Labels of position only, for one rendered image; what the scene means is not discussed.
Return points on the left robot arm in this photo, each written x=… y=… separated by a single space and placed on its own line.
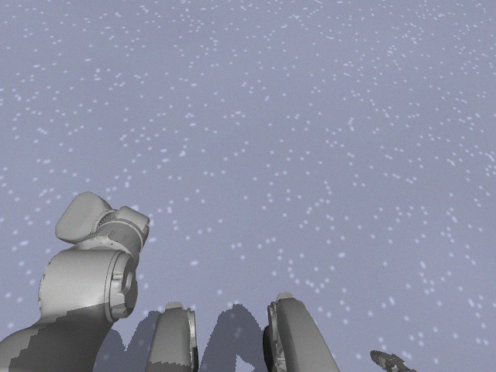
x=83 y=291

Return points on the right robot hand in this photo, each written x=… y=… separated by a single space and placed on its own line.
x=390 y=363

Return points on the left robot hand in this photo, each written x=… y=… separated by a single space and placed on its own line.
x=76 y=222

